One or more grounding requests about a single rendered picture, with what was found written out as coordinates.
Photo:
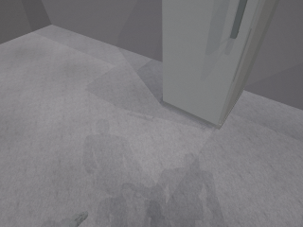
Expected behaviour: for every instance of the fridge door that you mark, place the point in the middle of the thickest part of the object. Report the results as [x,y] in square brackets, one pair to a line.
[199,59]

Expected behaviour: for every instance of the handle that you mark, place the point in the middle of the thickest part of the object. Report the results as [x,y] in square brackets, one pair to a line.
[238,18]

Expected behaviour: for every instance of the left robot hand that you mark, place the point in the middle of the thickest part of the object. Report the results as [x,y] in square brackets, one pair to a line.
[76,219]

